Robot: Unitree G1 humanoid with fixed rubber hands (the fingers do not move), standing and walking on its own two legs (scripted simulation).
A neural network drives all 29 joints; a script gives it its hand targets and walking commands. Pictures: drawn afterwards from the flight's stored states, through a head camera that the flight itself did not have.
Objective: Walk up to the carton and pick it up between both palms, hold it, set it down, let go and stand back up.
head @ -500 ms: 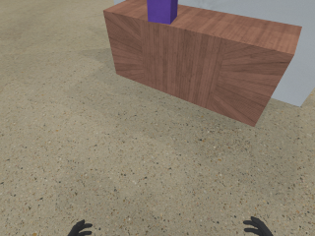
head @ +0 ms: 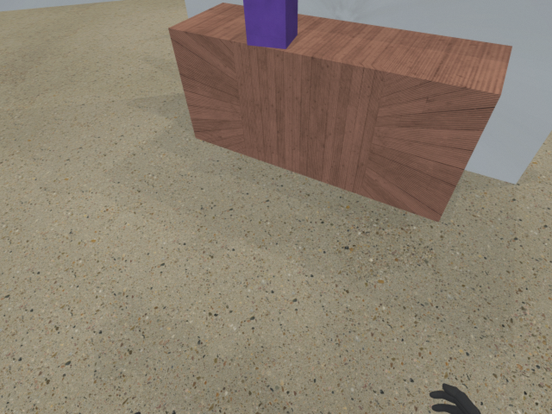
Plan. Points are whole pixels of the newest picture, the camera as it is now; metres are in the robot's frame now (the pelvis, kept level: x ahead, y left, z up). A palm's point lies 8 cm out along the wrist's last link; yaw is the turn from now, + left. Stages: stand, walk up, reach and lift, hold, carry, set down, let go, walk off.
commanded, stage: walk up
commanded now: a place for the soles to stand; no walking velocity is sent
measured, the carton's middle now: (271, 7) +1.65 +0.01 +0.03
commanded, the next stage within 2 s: none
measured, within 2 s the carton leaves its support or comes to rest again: neither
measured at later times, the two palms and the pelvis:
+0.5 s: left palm (134, 404) +0.17 +0.24 -0.09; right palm (469, 339) +0.25 -0.30 -0.09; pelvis +0.15 -0.03 +0.00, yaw -11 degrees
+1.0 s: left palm (191, 186) +0.64 +0.23 -0.08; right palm (407, 319) +0.30 -0.21 -0.11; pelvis +0.41 +0.05 +0.00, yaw -23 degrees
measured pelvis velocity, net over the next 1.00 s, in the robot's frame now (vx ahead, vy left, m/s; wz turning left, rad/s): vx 0.41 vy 0.05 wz -0.40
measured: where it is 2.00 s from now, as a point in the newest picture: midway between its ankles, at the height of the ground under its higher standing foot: (269, 260)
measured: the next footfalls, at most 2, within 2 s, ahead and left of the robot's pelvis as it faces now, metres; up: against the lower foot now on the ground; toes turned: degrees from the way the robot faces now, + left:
left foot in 0.66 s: +0.45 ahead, +0.11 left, +0.00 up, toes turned -9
right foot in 1.14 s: +0.58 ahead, -0.12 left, +0.00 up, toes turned -27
